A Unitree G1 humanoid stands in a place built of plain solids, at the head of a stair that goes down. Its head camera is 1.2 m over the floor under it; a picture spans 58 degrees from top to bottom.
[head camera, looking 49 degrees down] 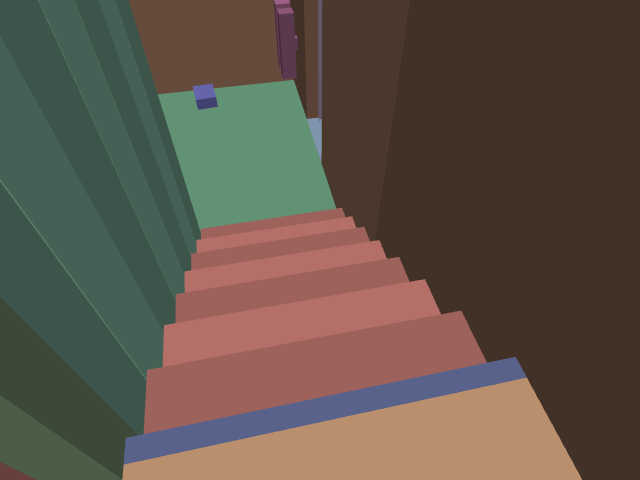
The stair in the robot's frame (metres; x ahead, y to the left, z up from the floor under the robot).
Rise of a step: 0.18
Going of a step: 0.28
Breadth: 1.13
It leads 12 degrees to the left of straight ahead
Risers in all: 8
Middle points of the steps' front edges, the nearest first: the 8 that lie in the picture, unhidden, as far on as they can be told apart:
0.47 -0.03 0.00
0.74 0.03 -0.18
1.02 0.09 -0.36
1.29 0.14 -0.55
1.56 0.20 -0.73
1.84 0.26 -0.91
2.11 0.32 -1.09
2.39 0.37 -1.28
